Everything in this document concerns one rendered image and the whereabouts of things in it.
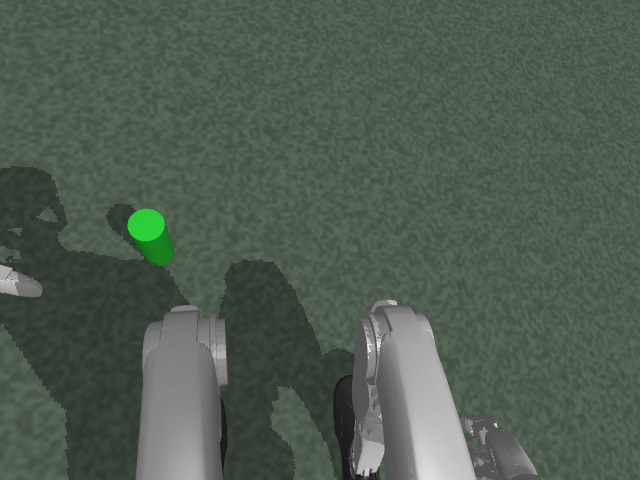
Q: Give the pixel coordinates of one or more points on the left robot hand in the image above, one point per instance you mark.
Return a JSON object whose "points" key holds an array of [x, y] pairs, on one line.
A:
{"points": [[15, 283]]}

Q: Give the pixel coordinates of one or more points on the can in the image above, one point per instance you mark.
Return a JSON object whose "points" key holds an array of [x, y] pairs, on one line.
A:
{"points": [[148, 229]]}

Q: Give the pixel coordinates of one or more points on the right robot foot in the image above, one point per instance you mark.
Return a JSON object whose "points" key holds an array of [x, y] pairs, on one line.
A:
{"points": [[344, 421]]}

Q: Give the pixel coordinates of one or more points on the right robot hand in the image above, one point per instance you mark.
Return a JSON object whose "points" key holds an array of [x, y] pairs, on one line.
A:
{"points": [[505, 459]]}

